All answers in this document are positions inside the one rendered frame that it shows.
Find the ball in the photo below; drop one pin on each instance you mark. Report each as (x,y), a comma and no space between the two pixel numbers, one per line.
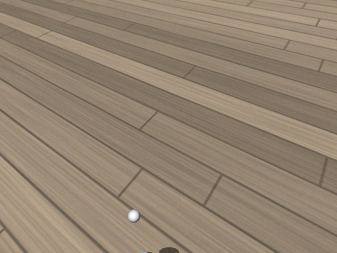
(133,215)

